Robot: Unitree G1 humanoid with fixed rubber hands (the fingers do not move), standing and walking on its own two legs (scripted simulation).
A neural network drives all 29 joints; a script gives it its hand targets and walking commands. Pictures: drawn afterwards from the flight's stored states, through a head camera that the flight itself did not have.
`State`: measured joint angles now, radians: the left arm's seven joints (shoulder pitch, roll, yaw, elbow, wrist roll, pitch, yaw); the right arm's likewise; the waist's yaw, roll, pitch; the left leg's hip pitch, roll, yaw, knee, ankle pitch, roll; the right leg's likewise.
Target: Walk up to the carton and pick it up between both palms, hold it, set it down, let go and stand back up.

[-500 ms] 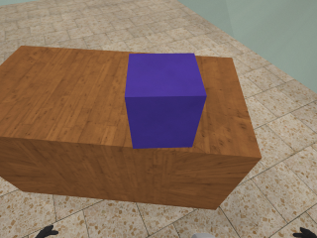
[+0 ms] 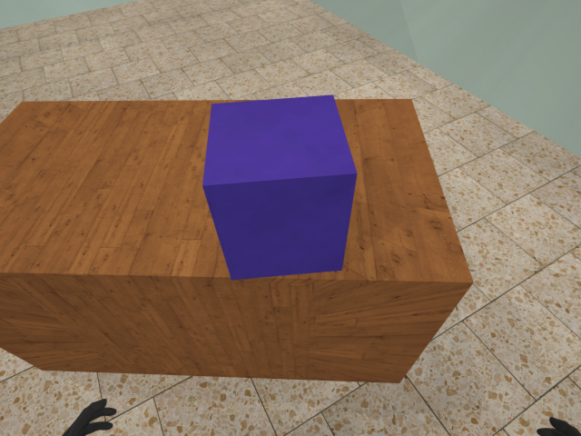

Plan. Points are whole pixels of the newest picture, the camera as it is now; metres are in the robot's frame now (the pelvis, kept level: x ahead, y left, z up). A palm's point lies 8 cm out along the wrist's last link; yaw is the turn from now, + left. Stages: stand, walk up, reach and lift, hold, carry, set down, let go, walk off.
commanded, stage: walk up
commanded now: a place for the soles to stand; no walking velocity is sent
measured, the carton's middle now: (280, 191) +0.50 +0.07 +0.02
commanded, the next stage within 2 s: none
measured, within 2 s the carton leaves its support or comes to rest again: neither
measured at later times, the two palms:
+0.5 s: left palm (85, 431) +0.13 +0.32 -0.07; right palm out of the picture +0.12 -0.35 -0.07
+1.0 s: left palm out of the picture +0.12 +0.31 -0.07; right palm out of the picture +0.12 -0.36 -0.07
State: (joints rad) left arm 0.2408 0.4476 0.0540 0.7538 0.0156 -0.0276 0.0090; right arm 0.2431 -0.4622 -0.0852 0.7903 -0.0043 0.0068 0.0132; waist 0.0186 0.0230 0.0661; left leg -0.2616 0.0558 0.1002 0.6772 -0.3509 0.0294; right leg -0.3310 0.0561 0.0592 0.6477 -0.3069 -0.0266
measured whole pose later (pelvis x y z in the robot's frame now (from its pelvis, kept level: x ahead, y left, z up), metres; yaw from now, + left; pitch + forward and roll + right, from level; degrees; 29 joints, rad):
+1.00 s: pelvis +0.01 -0.02 +0.00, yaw -1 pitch -2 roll +0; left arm 0.23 0.46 0.05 0.76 0.02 -0.05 0.01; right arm 0.20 -0.46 -0.09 0.79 0.00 -0.01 0.01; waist 0.02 0.01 0.03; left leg -0.26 0.07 0.11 0.66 -0.37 0.00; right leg -0.31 0.04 0.06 0.64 -0.31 -0.02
